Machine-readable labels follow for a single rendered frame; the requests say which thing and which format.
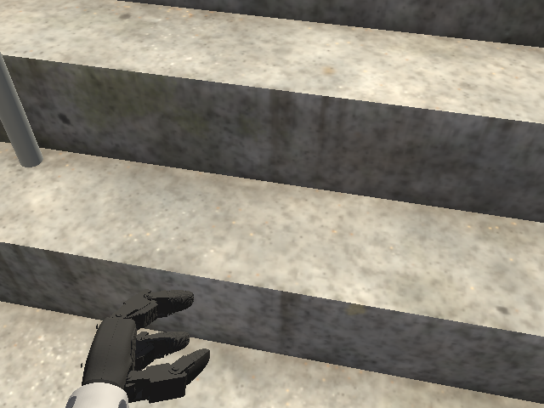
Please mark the left robot forearm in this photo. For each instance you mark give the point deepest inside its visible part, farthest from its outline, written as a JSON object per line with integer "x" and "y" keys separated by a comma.
{"x": 98, "y": 395}

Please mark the left robot hand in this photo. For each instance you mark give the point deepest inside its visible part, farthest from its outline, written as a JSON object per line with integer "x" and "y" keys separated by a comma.
{"x": 118, "y": 355}

